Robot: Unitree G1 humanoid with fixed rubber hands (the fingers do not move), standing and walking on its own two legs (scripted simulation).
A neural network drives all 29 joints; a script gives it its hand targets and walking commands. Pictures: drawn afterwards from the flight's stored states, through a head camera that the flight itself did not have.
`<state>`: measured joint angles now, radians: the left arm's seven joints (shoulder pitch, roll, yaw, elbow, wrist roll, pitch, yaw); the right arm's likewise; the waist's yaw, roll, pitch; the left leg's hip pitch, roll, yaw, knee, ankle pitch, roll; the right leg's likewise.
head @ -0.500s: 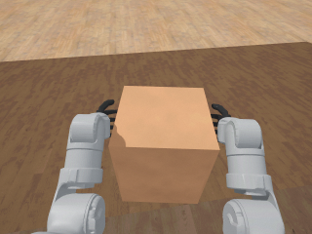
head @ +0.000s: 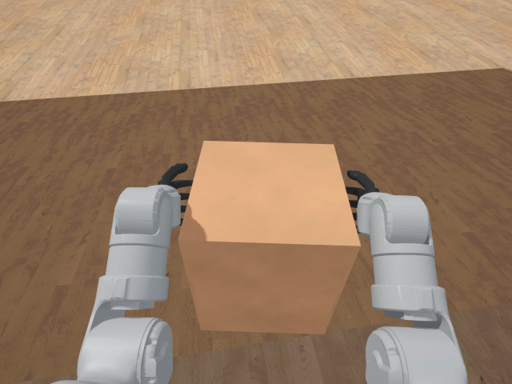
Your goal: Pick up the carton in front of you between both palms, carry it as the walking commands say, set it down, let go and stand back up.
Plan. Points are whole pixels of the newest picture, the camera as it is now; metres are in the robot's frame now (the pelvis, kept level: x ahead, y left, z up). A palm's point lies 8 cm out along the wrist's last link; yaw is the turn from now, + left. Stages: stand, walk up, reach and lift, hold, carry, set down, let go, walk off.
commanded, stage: carry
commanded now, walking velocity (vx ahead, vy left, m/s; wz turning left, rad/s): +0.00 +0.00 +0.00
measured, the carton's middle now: (265, 239) +0.34 +0.00 +0.05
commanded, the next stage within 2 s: none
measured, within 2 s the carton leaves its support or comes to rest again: neither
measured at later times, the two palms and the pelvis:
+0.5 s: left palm (148, 178) +0.40 +0.20 +0.13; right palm (333, 173) +0.42 -0.10 +0.14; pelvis +0.06 +0.03 +0.00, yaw +1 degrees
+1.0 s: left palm (187, 110) +0.66 +0.18 +0.10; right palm (318, 116) +0.67 -0.12 +0.09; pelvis +0.30 +0.03 -0.02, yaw +3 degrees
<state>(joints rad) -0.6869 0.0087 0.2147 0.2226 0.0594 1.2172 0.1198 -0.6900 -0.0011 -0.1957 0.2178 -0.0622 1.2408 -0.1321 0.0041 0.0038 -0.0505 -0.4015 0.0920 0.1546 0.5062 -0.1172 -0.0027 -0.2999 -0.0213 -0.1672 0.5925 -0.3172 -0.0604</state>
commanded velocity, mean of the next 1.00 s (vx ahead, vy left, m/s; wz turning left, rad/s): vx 0.42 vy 0.00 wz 0.00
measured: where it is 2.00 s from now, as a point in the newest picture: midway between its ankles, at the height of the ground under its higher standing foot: (245, 253)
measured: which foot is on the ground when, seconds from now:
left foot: down 0.00-0.96, up 0.98-1.00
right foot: down 0.00-0.52, up 0.54-0.94, down 0.96-1.00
